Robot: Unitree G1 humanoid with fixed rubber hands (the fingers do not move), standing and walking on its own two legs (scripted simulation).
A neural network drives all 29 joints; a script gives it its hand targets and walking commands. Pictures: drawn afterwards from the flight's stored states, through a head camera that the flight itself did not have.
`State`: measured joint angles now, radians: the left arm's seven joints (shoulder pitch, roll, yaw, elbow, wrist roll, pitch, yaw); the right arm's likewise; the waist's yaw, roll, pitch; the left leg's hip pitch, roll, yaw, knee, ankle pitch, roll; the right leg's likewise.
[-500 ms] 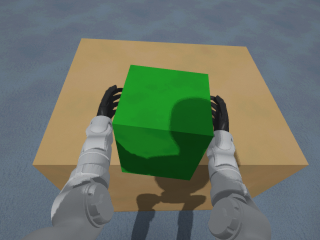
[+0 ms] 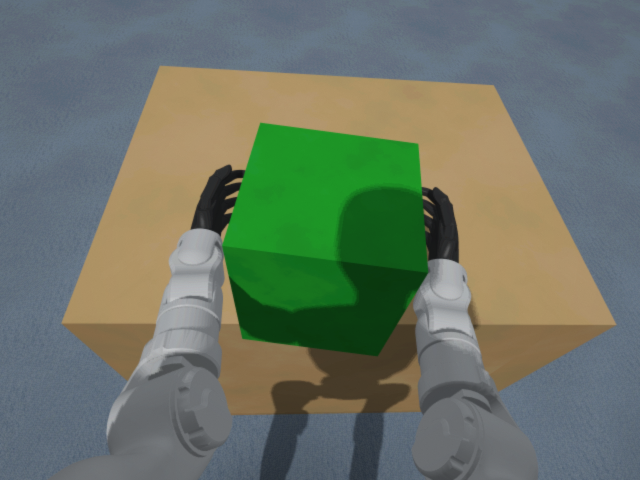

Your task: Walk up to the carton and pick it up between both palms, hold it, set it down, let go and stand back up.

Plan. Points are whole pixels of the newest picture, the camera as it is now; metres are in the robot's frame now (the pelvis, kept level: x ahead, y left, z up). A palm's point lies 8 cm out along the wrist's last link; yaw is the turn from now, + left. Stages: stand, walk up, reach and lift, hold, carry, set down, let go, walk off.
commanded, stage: set down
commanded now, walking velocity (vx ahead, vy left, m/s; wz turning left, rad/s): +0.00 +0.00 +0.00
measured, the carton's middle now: (323, 248) +0.41 +0.03 +0.01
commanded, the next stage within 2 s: none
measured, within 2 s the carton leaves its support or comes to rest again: neither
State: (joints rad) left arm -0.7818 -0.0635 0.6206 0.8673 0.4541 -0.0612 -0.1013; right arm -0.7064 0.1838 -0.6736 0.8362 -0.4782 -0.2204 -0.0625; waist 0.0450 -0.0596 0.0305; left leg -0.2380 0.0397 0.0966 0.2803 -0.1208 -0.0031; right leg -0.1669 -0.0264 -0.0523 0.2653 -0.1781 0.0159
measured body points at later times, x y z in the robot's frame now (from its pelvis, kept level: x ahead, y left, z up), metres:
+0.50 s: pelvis +0.00 +0.01 -0.02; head +0.06 +0.03 +0.43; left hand +0.44 +0.20 +0.03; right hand +0.44 -0.13 +0.04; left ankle +0.01 +0.12 -0.75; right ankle -0.03 -0.12 -0.75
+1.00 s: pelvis -0.02 +0.00 -0.03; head +0.04 +0.01 +0.42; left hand +0.44 +0.22 +0.08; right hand +0.45 -0.18 +0.09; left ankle +0.01 +0.12 -0.75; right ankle -0.03 -0.12 -0.75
